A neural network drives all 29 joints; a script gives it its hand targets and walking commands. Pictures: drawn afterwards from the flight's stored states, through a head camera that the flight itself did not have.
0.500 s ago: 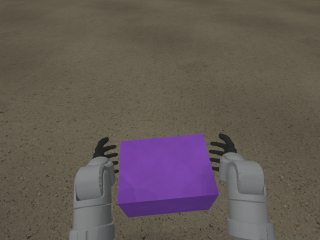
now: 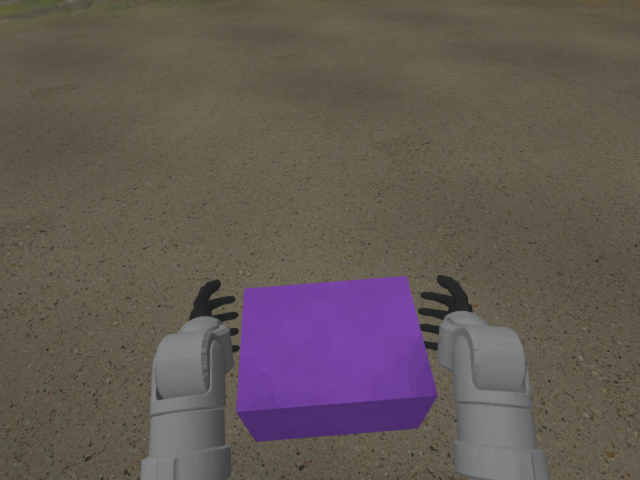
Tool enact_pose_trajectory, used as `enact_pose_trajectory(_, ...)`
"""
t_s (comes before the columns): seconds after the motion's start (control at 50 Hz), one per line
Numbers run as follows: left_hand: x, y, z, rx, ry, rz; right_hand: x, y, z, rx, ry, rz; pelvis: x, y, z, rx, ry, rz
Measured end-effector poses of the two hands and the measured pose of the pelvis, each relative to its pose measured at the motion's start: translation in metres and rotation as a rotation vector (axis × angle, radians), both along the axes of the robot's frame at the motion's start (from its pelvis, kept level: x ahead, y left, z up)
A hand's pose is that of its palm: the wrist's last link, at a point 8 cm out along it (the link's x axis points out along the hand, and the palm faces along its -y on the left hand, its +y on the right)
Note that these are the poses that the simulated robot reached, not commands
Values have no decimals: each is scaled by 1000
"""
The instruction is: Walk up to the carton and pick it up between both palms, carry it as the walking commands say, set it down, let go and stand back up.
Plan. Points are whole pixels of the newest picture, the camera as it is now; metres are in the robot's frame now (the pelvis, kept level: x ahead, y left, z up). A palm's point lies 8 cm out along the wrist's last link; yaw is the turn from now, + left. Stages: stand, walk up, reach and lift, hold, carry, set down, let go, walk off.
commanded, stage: carry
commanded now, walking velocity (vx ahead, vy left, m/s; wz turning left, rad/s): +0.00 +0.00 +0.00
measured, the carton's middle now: (331, 358) +0.30 -0.01 +0.00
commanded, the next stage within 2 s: none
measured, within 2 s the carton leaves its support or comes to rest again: neither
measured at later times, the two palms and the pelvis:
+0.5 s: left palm (231, 319) +0.32 +0.12 +0.08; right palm (463, 310) +0.32 -0.18 +0.07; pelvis +0.03 -0.03 +0.00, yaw +0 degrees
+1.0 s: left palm (237, 312) +0.33 +0.12 +0.08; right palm (466, 303) +0.33 -0.19 +0.08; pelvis +0.04 -0.04 +0.00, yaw -1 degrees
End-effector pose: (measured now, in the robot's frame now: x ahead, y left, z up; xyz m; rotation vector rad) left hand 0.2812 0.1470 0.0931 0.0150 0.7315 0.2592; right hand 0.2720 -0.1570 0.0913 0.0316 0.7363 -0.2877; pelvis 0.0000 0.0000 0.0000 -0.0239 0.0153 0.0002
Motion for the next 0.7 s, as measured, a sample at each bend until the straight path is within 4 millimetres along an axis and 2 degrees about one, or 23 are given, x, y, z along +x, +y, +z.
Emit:
enact_pose_trajectory(0.2,1,-7,-15,-4,41,26,11,-7,-11,-9,41,27,1,-14,2,0,23,-2)
enact_pose_trajectory(0.48,36,-24,-17,6,11,14,42,-24,-16,-21,11,36,29,-28,-2,21,30,-7)
enact_pose_trajectory(0.7,44,-29,-17,13,0,15,52,-30,-17,-23,0,47,39,-35,-3,31,22,-11)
